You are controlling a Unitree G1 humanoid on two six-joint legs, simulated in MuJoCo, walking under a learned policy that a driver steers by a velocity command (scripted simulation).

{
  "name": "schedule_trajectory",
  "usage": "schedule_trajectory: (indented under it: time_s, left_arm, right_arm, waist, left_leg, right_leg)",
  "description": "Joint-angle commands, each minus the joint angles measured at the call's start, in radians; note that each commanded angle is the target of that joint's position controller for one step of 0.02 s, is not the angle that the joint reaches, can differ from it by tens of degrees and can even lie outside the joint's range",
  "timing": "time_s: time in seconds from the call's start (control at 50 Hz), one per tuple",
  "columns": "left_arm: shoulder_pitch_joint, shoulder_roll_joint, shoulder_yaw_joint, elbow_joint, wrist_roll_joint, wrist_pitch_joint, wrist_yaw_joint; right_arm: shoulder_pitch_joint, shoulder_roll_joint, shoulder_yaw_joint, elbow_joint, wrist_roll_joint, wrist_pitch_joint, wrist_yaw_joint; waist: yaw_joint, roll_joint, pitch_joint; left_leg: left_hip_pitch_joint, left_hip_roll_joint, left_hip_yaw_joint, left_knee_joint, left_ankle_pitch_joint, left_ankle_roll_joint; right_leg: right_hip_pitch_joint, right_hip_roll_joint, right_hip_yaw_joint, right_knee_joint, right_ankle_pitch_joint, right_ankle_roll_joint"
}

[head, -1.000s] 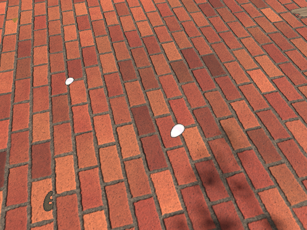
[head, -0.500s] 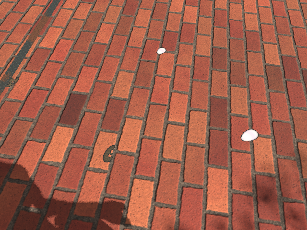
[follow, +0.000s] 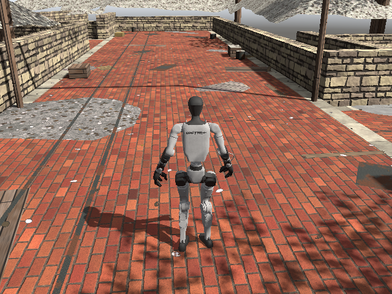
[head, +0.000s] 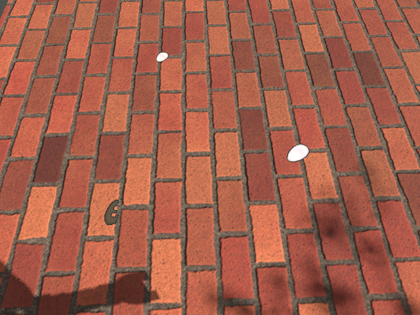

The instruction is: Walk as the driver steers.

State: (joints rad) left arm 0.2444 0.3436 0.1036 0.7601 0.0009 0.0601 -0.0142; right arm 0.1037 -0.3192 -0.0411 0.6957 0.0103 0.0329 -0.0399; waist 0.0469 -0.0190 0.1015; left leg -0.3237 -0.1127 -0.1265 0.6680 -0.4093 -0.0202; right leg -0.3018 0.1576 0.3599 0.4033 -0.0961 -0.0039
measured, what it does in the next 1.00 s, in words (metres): steps to the left, turning left: left foot, then right foot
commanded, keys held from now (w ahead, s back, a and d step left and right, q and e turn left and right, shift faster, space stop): s+e+shift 0.10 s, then s+shift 0.08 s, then s+q+shift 0.08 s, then q+shift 0.32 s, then w+q+shift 0.18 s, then w+shift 0.08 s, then w+e+shift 0.16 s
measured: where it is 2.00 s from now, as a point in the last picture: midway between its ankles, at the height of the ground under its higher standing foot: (169, 242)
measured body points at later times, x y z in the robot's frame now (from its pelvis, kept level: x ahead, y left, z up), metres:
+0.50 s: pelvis -0.12 +0.04 +0.00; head -0.07 +0.05 +0.44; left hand +0.01 +0.31 -0.13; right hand -0.05 -0.25 -0.12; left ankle +0.01 +0.11 -0.74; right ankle -0.21 -0.05 -0.74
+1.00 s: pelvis -0.09 +0.11 -0.01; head -0.07 +0.12 +0.44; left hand -0.22 +0.36 -0.14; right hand +0.20 -0.05 -0.09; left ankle -0.05 +0.28 -0.72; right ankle -0.21 -0.04 -0.74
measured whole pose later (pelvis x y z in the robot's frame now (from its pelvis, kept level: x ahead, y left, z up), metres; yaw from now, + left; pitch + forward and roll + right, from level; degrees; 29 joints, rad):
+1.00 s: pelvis -0.09 +0.11 -0.01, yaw +16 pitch +3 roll +0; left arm 0.49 0.28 0.04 0.92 0.03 -0.08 0.00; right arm 0.05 -0.29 -0.06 0.73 -0.04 0.02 0.10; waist 0.11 -0.01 -0.03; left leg -0.51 0.06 0.01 0.69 -0.27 0.03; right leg 0.10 -0.07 -0.19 0.21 -0.35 0.01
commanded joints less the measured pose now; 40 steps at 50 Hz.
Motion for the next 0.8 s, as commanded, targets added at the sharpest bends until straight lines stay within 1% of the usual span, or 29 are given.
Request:
schedule_trajectory:
  time_s: [0.02,0.04,0.06,0.08,0.1,0.12,0.14,0.16,0.18,0.2,0.24,0.26,0.3,0.34,0.4,0.44,0.46,0.48,0.5,0.52,0.54,0.56,0.58,0.6,0.62,0.66,0.72,0.76,0.8]
  left_arm:
    - [-0.063,0.164,0.044,-0.082,-0.005,-0.001,0.001]
    - [-0.096,0.153,0.04,-0.095,-0.015,-0.001,0.003]
    - [-0.045,0.092,0.026,-0.095,-0.021,-0.003,0.01]
    - [0.065,0.051,0.02,-0.09,-0.016,-0.001,0.022]
    - [0.016,0.16,0.041,-0.07,0.015,0.01,0.029]
    - [0.013,0.163,0.045,-0.062,0.021,0.02,0.027]
    - [0.039,0.147,0.041,-0.04,0.028,0.031,0.019]
    - [0.056,0.141,0.039,-0.031,0.02,0.038,0.011]
    - [0.07,0.138,0.034,-0.019,0.008,0.041,0.005]
    - [0.043,0.131,0.029,-0.017,0.001,0.043,0.005]
    - [-0.021,0.107,0.017,-0.028,-0.005,0.049,0.013]
    - [-0.043,0.094,0.01,-0.029,-0.008,0.052,0.02]
    - [-0.047,0.081,-0.002,-0.016,-0.007,0.057,0.035]
    - [-0.036,0.077,-0.013,-0.008,0.002,0.064,0.045]
    - [-0.046,0.054,-0.024,-0.008,-0.011,0.056,0.056]
    - [0.022,0.057,-0.025,0.013,-0.011,0.042,0.063]
    - [0.091,0.067,-0.023,0.034,-0.007,0.034,0.07]
    - [0.193,0.077,-0.021,0.065,0.002,0.025,0.079]
    - [0.285,0.124,-0.009,0.092,0.011,0.015,0.093]
    - [0.094,0.178,0.004,0.043,-0.011,0.013,0.105]
    - [-0.17,0.185,-0.012,-0.069,0.018,0.014,0.1]
    - [-0.187,0.112,-0.03,-0.063,0.032,0.005,0.087]
    - [-0.257,0.035,-0.056,-0.07,0.031,-0.011,0.082]
    - [-0.257,0.03,-0.059,-0.081,0.045,-0.024,0.077]
    - [-0.231,0.048,-0.055,-0.085,0.047,-0.037,0.078]
    - [-0.135,0.075,-0.049,-0.071,0.034,-0.054,0.066]
    - [0.04,0.1,-0.038,-0.016,0.027,-0.079,0.057]
    - [0.094,0.115,-0.031,0.006,0.029,-0.1,0.053]
    - [0.128,0.109,-0.03,0.022,0.035,-0.121,0.045]
  right_arm:
    - [0.1,-0.09,-0.022,-0.044,0.004,-0.012,-0.011]
    - [0.133,-0.1,-0.025,-0.036,-0.005,-0.014,-0.018]
    - [0.079,-0.16,-0.035,-0.05,-0.018,-0.012,-0.027]
    - [-0.071,-0.236,-0.04,-0.116,-0.02,0.002,-0.028]
    - [-0.028,-0.171,-0.027,-0.102,-0.037,0.017,-0.018]
    - [-0.042,-0.106,-0.006,-0.1,-0.037,0.018,-0.012]
    - [-0.079,-0.074,0.002,-0.099,-0.034,0.019,-0.007]
    - [-0.098,-0.075,0.002,-0.106,-0.039,0.018,-0.006]
    - [-0.087,-0.083,-0.001,-0.109,-0.041,0.016,-0.008]
    - [-0.038,-0.087,-0.003,-0.096,-0.039,0.014,-0.005]
    - [0.036,-0.105,-0.011,-0.061,-0.023,0.01,-0.001]
    - [0.057,-0.121,-0.018,-0.047,-0.016,0.008,0.001]
    - [0.065,-0.13,-0.025,-0.029,-0.009,0.001,0.011]
    - [0.036,-0.12,-0.027,-0.028,-0.013,0.001,0.028]
    - [0.104,-0.149,-0.052,0.016,-0.031,0.02,0.046]
    - [0.097,-0.153,-0.066,0.03,-0.029,0.029,0.055]
    - [0.072,-0.149,-0.071,0.026,-0.029,0.029,0.06]
    - [0.027,-0.143,-0.075,0.014,-0.025,0.027,0.063]
    - [0.003,-0.126,-0.077,0.001,-0.015,0.022,0.061]
    - [0.182,-0.035,-0.066,0.045,0.003,0.028,0.049]
    - [0.131,-0.086,-0.082,0.05,-0.008,0.031,0.032]
    - [0.047,-0.16,-0.098,0.031,-0.022,0.039,0.032]
    - [0.11,-0.154,-0.104,0.059,-0.037,0.046,0.044]
    - [0.185,-0.139,-0.099,0.085,-0.048,0.054,0.057]
    - [0.21,-0.14,-0.097,0.097,-0.051,0.06,0.075]
    - [0.148,-0.132,-0.089,0.073,-0.048,0.055,0.104]
    - [0.021,-0.097,-0.074,0.028,-0.054,0.048,0.123]
    - [-0.019,-0.079,-0.068,0.008,-0.049,0.039,0.133]
    - [-0.045,-0.066,-0.064,-0.005,-0.046,0.027,0.138]
  waist:
    - [-0.056,-0.136,-0.203]
    - [-0.084,-0.113,-0.195]
    - [-0.035,0.036,-0.179]
    - [0.037,0.263,-0.193]
    - [-0.018,0.193,-0.185]
    - [0.015,0.136,-0.156]
    - [0.037,0.096,-0.125]
    - [0.048,0.104,-0.133]
    - [0.035,0.125,-0.135]
    - [0.002,0.127,-0.138]
    - [-0.045,0.133,-0.14]
    - [-0.059,0.146,-0.141]
    - [-0.063,0.174,-0.165]
    - [-0.048,0.207,-0.167]
    - [-0.073,0.25,-0.138]
    - [-0.053,0.273,-0.143]
    - [-0.026,0.299,-0.149]
    - [0.024,0.311,-0.148]
    - [0.058,0.253,-0.153]
    - [-0.064,-0.122,-0.191]
    - [-0.056,-0.203,-0.051]
    - [-0.058,-0.13,0.005]
    - [-0.128,-0.078,0.002]
    - [-0.148,-0.097,-0.049]
    - [-0.136,-0.136,-0.069]
    - [-0.077,-0.145,-0.026]
    - [0.017,-0.094,0.025]
    - [0.041,-0.096,0.036]
    - [0.05,-0.085,0.049]
  left_leg:
    - [0.124,-0.009,0.008,-0.149,0.08,0.013]
    - [0.22,0.021,0.001,-0.296,0.18,0.022]
    - [0.275,0.182,-0.137,-0.422,0.231,0.064]
    - [0.238,0.462,-0.367,-0.428,0.412,0.172]
    - [0.077,0.519,-0.315,-0.405,0.684,0.28]
    - [0.018,0.471,-0.227,-0.362,0.845,0.287]
    - [-0.013,0.392,-0.115,-0.324,0.885,0.259]
    - [0.024,0.331,-0.058,-0.289,0.885,0.23]
    - [0.063,0.309,-0.033,-0.266,0.933,0.23]
    - [0.106,0.3,-0.046,-0.259,0.943,0.232]
    - [0.223,0.306,-0.103,-0.253,0.872,0.223]
    - [0.276,0.311,-0.137,-0.255,0.833,0.218]
    - [0.331,0.296,-0.201,-0.296,0.592,0.199]
    - [0.301,0.265,-0.247,-0.367,0.326,0.174]
    - [0.204,0.245,-0.318,-0.461,0.17,0.157]
    - [0.163,0.214,-0.336,-0.513,0.124,0.116]
    - [0.13,0.181,-0.324,-0.554,0.103,0.072]
    - [0.063,0.122,-0.272,-0.58,0.081,0.001]
    - [-0.08,0.035,-0.173,-0.511,0.034,-0.094]
    - [-0.199,-0.028,-0.065,-0.057,-0.105,-0.051]
    - [-0.337,-0.067,0.064,0.182,-0.157,-0.057]
    - [-0.242,0.043,0.057,0.382,-0.097,-0.048]
    - [-0.2,0.029,0.049,0.512,-0.021,-0.027]
    - [-0.201,0.032,0.063,0.61,0.056,-0.012]
    - [-0.253,0.048,0.085,0.689,0.1,-0.001]
    - [-0.431,0.089,0.104,0.678,0.129,-0.007]
    - [-0.585,0.122,0.102,0.56,0.155,-0.034]
    - [-0.595,0.14,0.105,0.487,0.188,-0.043]
    - [-0.58,0.142,0.077,0.412,0.213,-0.038]
  right_leg:
    - [0.109,-0.225,0.273,-0.015,0.377,-0.092]
    - [0.025,-0.176,0.251,0.007,0.233,-0.046]
    - [-0.073,-0.065,0.136,0.116,-0.122,0.018]
    - [-0.182,0.092,-0.113,0.413,-0.488,0.065]
    - [-0.147,0.022,-0.191,0.692,-0.543,0.078]
    - [-0.106,0.0,-0.188,0.835,-0.511,0.066]
    - [-0.103,-0.002,-0.188,0.928,-0.45,0.054]
    - [-0.121,0.008,-0.191,0.991,-0.396,0.053]
    - [-0.149,0.019,-0.2,1.034,-0.382,0.062]
    - [-0.166,0.037,-0.194,1.032,-0.381,0.07]
    - [-0.215,0.067,-0.149,0.953,-0.39,0.074]
    - [-0.234,0.073,-0.135,0.903,-0.396,0.071]
    - [-0.217,0.05,-0.151,0.773,-0.389,0.059]
    - [-0.139,-0.031,-0.28,0.583,-0.406,0.057]
    - [0.024,-0.016,-0.304,0.313,-0.457,0.022]
    - [0.136,0.005,-0.31,0.122,-0.4,-0.017]
    - [0.211,0.022,-0.333,0.007,-0.368,-0.039]
    - [0.332,0.03,-0.376,-0.161,-0.28,-0.062]
    - [0.511,-0.045,-0.36,-0.312,-0.217,-0.092]
    - [0.517,-0.347,-0.051,-0.251,-0.426,-0.1]
    - [0.138,-0.584,0.087,-0.326,-0.413,-0.22]
    - [-0.049,-0.557,-0.021,-0.341,-0.337,-0.259]
    - [-0.076,-0.448,-0.144,-0.291,-0.218,-0.216]
    - [-0.028,-0.381,-0.219,-0.271,-0.268,-0.163]
    - [0.036,-0.357,-0.238,-0.276,-0.392,-0.137]
    - [0.185,-0.374,-0.209,-0.303,-0.564,-0.131]
    - [0.379,-0.408,-0.223,-0.291,-0.554,-0.11]
    - [0.415,-0.43,-0.251,-0.296,-0.522,-0.102]
    - [0.398,-0.454,-0.242,-0.318,-0.526,-0.12]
